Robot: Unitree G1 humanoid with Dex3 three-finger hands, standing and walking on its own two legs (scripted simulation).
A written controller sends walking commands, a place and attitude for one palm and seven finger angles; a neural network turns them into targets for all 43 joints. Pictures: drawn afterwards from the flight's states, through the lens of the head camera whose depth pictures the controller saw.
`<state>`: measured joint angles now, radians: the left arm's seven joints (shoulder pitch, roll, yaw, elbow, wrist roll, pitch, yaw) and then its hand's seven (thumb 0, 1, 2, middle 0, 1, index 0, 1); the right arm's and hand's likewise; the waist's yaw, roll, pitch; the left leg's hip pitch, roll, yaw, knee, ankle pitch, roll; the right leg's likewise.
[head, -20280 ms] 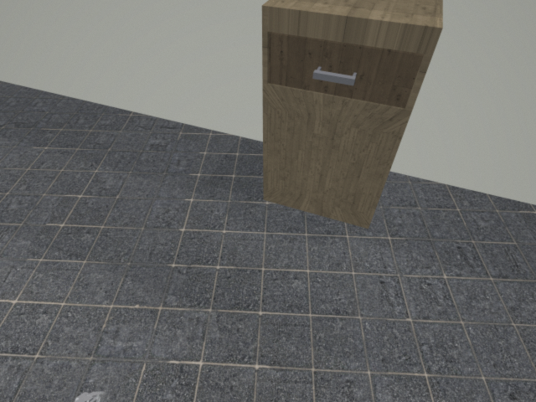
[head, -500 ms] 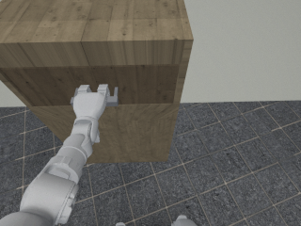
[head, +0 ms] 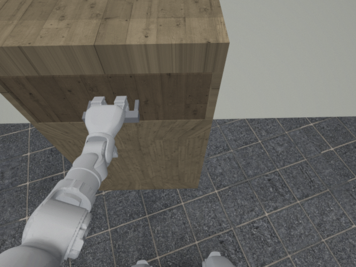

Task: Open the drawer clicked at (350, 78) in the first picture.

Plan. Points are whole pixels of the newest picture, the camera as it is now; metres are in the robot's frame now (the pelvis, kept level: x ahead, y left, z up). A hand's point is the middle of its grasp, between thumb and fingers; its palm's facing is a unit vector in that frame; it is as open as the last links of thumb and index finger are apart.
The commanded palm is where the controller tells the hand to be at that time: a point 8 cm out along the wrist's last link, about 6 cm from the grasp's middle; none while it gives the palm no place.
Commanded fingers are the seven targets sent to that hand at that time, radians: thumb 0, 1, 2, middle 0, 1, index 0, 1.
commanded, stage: close the thumb around the handle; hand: left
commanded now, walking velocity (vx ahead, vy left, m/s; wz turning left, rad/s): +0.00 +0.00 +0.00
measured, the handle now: (112, 110) +0.50 +0.16 +0.02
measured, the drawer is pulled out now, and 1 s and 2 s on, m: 0.00 0.03 0.16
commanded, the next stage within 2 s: pull the drawer open in 0.48 s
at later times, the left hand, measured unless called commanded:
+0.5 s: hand (111, 130) +0.45 +0.16 -0.01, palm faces -0.03 -0.01 -1.00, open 5.3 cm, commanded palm +0.43 +0.17 +0.05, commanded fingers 0.00 0.90 0.90 -0.40 -1.35 -0.40 -1.35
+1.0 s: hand (109, 141) +0.42 +0.16 -0.01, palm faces -0.02 -0.03 -1.00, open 5.3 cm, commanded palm +0.37 +0.16 +0.05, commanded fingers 0.00 0.90 0.90 -0.40 -1.35 -0.40 -1.35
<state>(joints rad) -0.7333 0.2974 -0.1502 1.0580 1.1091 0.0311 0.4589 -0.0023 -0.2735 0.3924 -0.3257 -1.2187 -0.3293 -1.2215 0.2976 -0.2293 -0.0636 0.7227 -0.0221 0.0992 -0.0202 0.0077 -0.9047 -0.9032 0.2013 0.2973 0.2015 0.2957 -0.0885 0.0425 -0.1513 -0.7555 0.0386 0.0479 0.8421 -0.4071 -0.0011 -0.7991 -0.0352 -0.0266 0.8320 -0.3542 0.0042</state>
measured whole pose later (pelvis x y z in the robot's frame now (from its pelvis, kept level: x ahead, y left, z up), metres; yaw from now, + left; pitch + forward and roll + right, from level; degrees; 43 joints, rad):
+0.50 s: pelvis +0.00 +0.00 +0.00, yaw -1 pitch +19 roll +0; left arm -0.72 0.30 -0.13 1.04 1.12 0.02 0.46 0.00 0.77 0.84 -0.39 -1.34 -0.41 -1.34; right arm 0.30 -0.23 -0.06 0.72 -0.02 0.10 -0.02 0.01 -0.90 -0.90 0.20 0.30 0.20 0.30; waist -0.09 0.04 -0.15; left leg -0.75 0.04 0.06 0.84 -0.41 0.01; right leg -0.80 -0.03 -0.01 0.82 -0.35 0.01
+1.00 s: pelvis +0.02 +0.00 +0.01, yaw -1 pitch +16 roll +0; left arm -0.47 0.25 -0.18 0.79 1.11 0.06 0.46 0.00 0.75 0.84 -0.39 -1.35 -0.41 -1.35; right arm 0.28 -0.22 -0.08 0.69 -0.02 0.13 0.01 0.01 -0.91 -0.90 0.20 0.30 0.20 0.30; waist -0.03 0.05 -0.17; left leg -0.64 0.04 0.07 0.78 -0.42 0.00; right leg -0.70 -0.03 -0.01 0.78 -0.36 0.01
